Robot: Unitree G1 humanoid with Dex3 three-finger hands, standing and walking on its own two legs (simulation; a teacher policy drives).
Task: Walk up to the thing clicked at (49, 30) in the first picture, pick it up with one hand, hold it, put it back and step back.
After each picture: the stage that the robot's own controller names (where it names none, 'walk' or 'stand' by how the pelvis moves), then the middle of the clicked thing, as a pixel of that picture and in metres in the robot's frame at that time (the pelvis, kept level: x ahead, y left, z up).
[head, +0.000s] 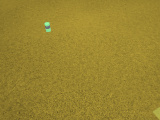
stand; (47, 27) +1.74 +0.44 -0.72
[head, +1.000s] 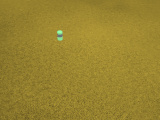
walk; (59, 35) +1.64 +0.21 -0.69
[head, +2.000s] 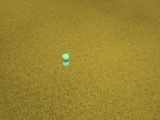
walk; (65, 59) +1.10 +0.13 -0.70
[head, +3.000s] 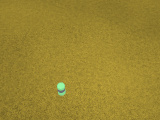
walk; (61, 89) +0.71 +0.19 -0.70
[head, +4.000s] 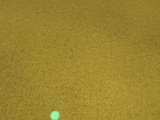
stand; (55, 117) +0.45 +0.18 -0.70
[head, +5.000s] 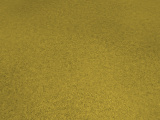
stand; out of the picture +0.41 +0.21 -0.72
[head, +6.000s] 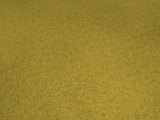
stand; out of the picture +0.37 +0.25 -0.71
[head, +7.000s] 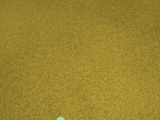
walk; out of the picture +0.35 +0.23 -0.71
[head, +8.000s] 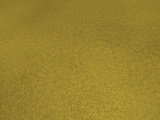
stand; out of the picture +0.44 +0.25 -0.71
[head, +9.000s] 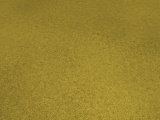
stand; out of the picture +0.44 +0.24 -0.73
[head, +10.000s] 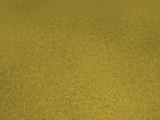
stand; out of the picture +0.41 +0.24 -0.73
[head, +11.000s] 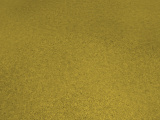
go down; out of the picture +0.42 +0.24 -0.73
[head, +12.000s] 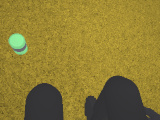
go down; (18, 44) +0.52 +0.24 -0.35
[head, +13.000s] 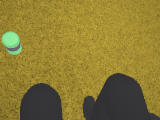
approach; (12, 43) +0.52 +0.24 -0.31
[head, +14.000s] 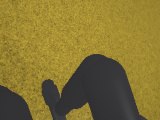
close in; out of the picture +0.52 +0.30 -0.24
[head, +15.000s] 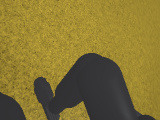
close; out of the picture +0.50 +0.31 -0.25
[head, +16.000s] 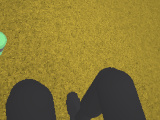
lift; out of the picture +0.49 +0.24 -0.28
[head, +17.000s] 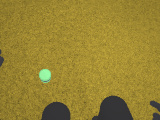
go down; (45, 76) +0.48 +0.18 -0.45
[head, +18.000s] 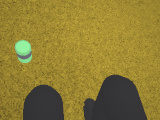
go down; (24, 52) +0.51 +0.20 -0.31
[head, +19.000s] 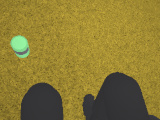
go down; (21, 47) +0.51 +0.20 -0.31
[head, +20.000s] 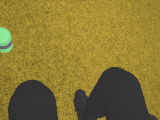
close in; (2, 40) +0.50 +0.22 -0.28
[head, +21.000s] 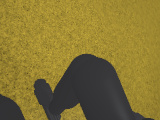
close; out of the picture +0.49 +0.27 -0.25
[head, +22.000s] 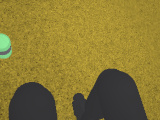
lift; (2, 46) +0.50 +0.23 -0.28
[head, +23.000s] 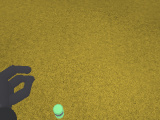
hold; (58, 111) +0.44 +0.16 -0.61
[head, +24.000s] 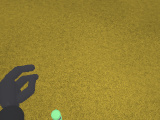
close; (56, 116) +0.43 +0.19 -0.67
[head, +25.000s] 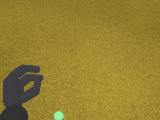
hold; (59, 118) +0.43 +0.18 -0.65
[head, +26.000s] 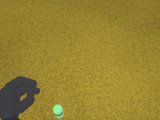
crouch; (58, 111) +0.44 +0.17 -0.64
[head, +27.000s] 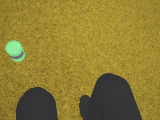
lower; (16, 51) +0.52 +0.19 -0.33
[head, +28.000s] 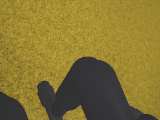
lower; out of the picture +0.49 +0.27 -0.26
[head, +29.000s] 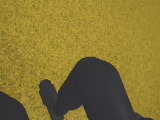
lower; out of the picture +0.50 +0.27 -0.26
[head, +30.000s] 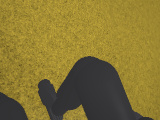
lower; out of the picture +0.50 +0.27 -0.26
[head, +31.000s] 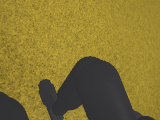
lower; out of the picture +0.50 +0.27 -0.26
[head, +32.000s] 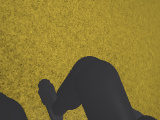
loosen; out of the picture +0.50 +0.27 -0.26
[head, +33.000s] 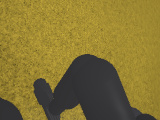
withdraw; out of the picture +0.49 +0.27 -0.25
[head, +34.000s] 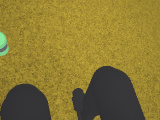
walk; out of the picture +0.50 +0.23 -0.29
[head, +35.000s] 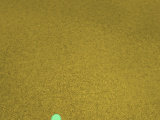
stand; out of the picture +0.43 +0.17 -0.64
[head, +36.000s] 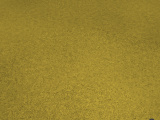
stand; out of the picture +0.42 +0.18 -0.67
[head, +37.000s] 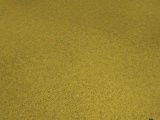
stand; out of the picture +0.42 +0.17 -0.67
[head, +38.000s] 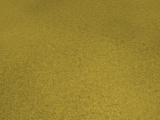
stand; out of the picture +0.45 +0.17 -0.72
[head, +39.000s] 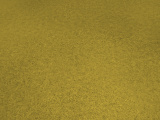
stand; out of the picture +0.41 +0.18 -0.73
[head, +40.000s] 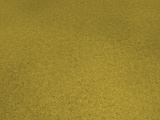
walk; out of the picture +0.41 +0.18 -0.73
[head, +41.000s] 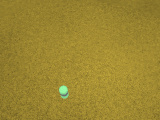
walk; (64, 92) +0.55 +0.16 -0.70
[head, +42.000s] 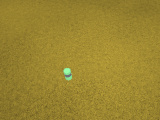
walk; (67, 74) +0.85 +0.22 -0.71
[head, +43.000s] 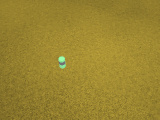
stand; (62, 62) +1.06 +0.20 -0.71
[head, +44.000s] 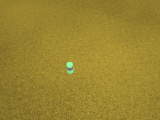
stand; (70, 67) +1.02 +0.15 -0.72
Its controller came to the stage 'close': yes
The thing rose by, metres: 0.01
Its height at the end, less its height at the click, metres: +0.00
